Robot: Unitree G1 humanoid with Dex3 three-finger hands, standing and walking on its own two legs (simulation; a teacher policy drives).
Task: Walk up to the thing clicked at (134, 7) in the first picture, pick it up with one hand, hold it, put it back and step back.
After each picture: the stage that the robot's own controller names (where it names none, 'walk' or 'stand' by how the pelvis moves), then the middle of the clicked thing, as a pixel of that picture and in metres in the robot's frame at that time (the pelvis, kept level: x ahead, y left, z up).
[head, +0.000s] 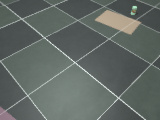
stand; (133, 10) +2.16 -0.76 -0.72
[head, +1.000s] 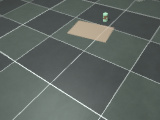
walk; (105, 17) +2.10 -0.21 -0.69
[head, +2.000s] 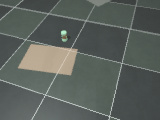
walk; (64, 36) +1.45 +0.27 -0.72
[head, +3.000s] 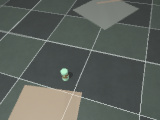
walk; (64, 74) +0.92 +0.25 -0.72
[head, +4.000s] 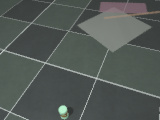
walk; (63, 112) +0.55 +0.22 -0.72
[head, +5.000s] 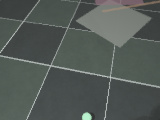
walk; (86, 119) +0.44 -0.03 -0.68
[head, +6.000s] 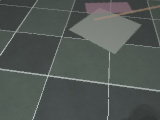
stand; out of the picture +0.42 -0.06 -0.69
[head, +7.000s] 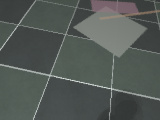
stand; out of the picture +0.34 -0.12 -0.72
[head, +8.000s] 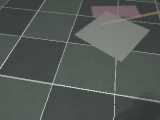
walk; out of the picture +0.33 -0.07 -0.72
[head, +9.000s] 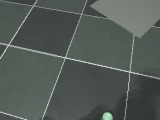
walk; (106, 119) +0.34 -0.13 -0.68
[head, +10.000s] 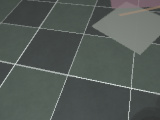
walk; out of the picture +0.33 -0.09 -0.70
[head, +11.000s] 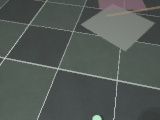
stand; out of the picture +0.45 -0.09 -0.70
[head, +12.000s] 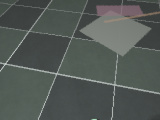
stand; out of the picture +0.46 -0.07 -0.72
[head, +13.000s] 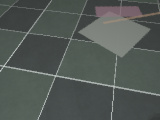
stand; out of the picture +0.45 -0.06 -0.73
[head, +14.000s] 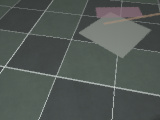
stand; out of the picture +0.45 -0.06 -0.73
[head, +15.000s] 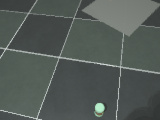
go down; (99, 110) +0.47 -0.06 -0.67
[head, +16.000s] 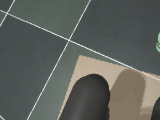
go down; out of the picture +0.52 -0.16 -0.29
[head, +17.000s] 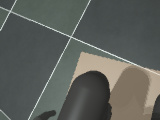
close in; out of the picture +0.52 -0.18 -0.27
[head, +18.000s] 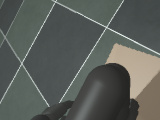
close in; out of the picture +0.51 -0.20 -0.24
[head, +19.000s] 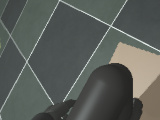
go down; out of the picture +0.51 -0.21 -0.25
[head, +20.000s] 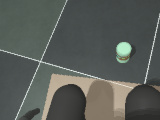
close; (123, 53) +0.53 -0.14 -0.32
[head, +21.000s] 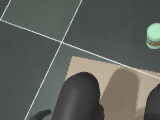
go down; (155, 37) +0.53 -0.17 -0.27
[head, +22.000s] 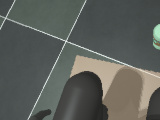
go down; out of the picture +0.52 -0.17 -0.26
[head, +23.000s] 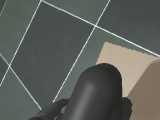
close in; out of the picture +0.51 -0.20 -0.24
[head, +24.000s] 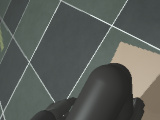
close; out of the picture +0.51 -0.21 -0.26
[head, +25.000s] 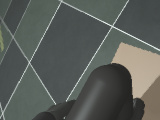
close; out of the picture +0.51 -0.21 -0.26
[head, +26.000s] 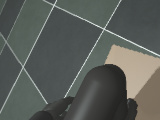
approach; out of the picture +0.51 -0.20 -0.25
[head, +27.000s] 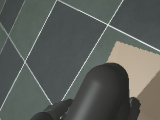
approach; out of the picture +0.51 -0.21 -0.24
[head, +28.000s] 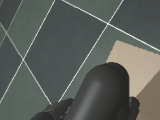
approach; out of the picture +0.51 -0.21 -0.24
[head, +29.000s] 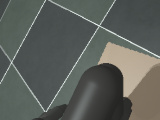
lift; out of the picture +0.51 -0.21 -0.24
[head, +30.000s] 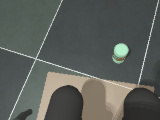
close in; (119, 53) +0.53 -0.13 -0.35
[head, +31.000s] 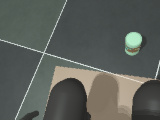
go down; (132, 44) +0.53 -0.15 -0.28
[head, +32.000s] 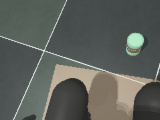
close in; (134, 44) +0.52 -0.15 -0.29
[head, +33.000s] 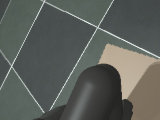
close; out of the picture +0.50 -0.21 -0.24
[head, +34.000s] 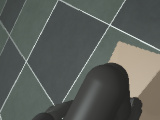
close; out of the picture +0.51 -0.21 -0.25
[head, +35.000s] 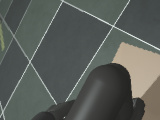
close; out of the picture +0.51 -0.22 -0.26
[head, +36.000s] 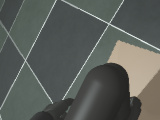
approach; out of the picture +0.51 -0.22 -0.25
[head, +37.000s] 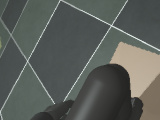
approach; out of the picture +0.51 -0.22 -0.26
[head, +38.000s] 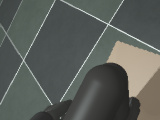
approach; out of the picture +0.51 -0.22 -0.25
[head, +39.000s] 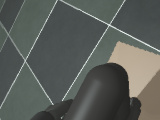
approach; out of the picture +0.51 -0.21 -0.26
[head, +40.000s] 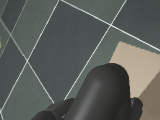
close; out of the picture +0.51 -0.22 -0.26
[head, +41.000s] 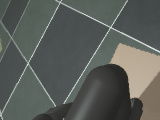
close; out of the picture +0.51 -0.21 -0.26
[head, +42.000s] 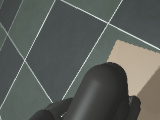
close; out of the picture +0.51 -0.21 -0.26
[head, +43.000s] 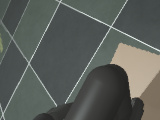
close; out of the picture +0.51 -0.21 -0.27
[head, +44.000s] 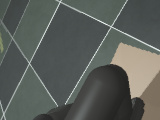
close; out of the picture +0.51 -0.22 -0.27
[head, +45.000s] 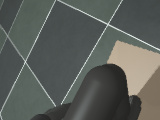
stand; out of the picture +0.51 -0.21 -0.27
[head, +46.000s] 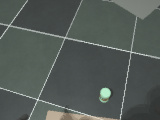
stand; (104, 95) +0.49 -0.09 -0.57
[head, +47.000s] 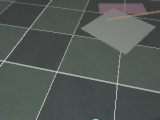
stand; out of the picture +0.45 -0.06 -0.66
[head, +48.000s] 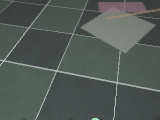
stand; out of the picture +0.45 -0.06 -0.66
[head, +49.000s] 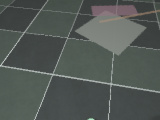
stand; out of the picture +0.47 -0.05 -0.71
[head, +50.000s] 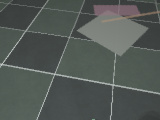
stand; out of the picture +0.45 -0.08 -0.72
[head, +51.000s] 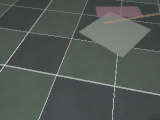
stand; out of the picture +0.45 -0.08 -0.73
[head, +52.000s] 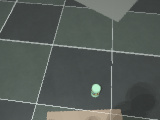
walk; (95, 90) +0.56 -0.10 -0.69
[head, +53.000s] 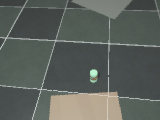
walk; (93, 76) +0.77 -0.03 -0.71
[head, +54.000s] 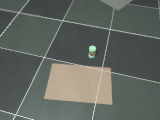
stand; (92, 52) +1.06 -0.09 -0.70
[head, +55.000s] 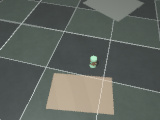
stand; (93, 61) +1.05 -0.10 -0.71
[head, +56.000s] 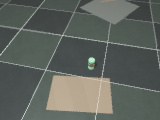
stand; (91, 63) +1.09 -0.09 -0.72
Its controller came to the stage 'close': yes
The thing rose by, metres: 0.00
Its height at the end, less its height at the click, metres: +0.00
